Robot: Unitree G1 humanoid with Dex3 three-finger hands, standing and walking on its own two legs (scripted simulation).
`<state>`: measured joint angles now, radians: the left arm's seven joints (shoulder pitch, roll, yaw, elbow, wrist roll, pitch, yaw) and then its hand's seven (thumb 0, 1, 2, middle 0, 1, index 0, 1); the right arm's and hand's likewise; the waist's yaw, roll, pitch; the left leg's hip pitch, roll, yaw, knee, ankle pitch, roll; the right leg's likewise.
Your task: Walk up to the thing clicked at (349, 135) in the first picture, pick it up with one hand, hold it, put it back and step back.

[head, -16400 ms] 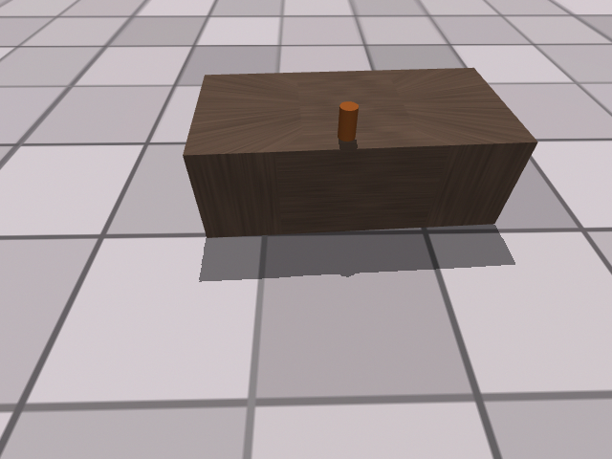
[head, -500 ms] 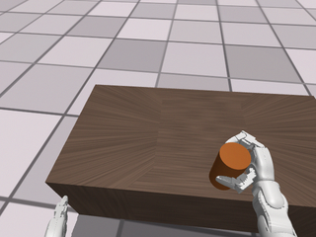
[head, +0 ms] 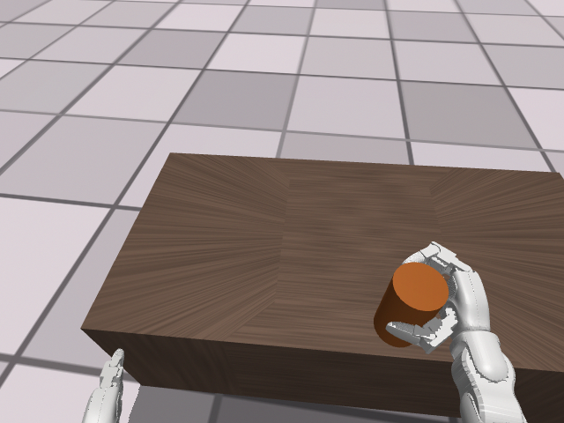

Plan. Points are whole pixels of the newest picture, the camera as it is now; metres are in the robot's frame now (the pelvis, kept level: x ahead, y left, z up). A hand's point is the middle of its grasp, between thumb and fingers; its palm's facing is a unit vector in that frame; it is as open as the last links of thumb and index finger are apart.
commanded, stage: hold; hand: right
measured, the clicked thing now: (406, 307) +0.30 -0.15 +0.03
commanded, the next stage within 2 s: crouch in 1.28 s
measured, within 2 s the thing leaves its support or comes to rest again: neither
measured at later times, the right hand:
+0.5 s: hand (421, 300) +0.30 -0.16 +0.04, palm faces +0.00 +1.00 -0.01, open 10.4 cm
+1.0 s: hand (416, 295) +0.31 -0.16 +0.04, palm faces +0.00 +1.00 -0.01, open 10.4 cm
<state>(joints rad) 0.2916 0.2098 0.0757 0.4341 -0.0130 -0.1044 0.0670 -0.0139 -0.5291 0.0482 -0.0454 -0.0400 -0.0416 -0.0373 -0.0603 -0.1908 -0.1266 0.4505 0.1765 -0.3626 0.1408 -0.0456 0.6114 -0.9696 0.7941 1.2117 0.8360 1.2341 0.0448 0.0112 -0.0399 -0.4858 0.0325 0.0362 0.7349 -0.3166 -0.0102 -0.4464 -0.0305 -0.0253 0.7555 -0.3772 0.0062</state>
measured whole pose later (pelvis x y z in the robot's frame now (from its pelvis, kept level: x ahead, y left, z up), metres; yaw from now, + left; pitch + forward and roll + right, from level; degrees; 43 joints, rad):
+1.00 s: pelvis +0.00 +0.00 +0.00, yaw +0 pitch +5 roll +0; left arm 0.30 0.21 0.08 0.43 -0.01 -0.11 0.07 -0.01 -0.53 0.05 -0.05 -0.04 -0.04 -0.04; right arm -0.07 -0.19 -0.11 0.45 0.17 -0.38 0.12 -0.04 0.61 -0.97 0.80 1.21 0.84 1.23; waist 0.04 0.01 -0.04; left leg -0.51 0.03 0.03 0.76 -0.32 -0.02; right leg -0.48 -0.03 -0.03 0.79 -0.39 0.00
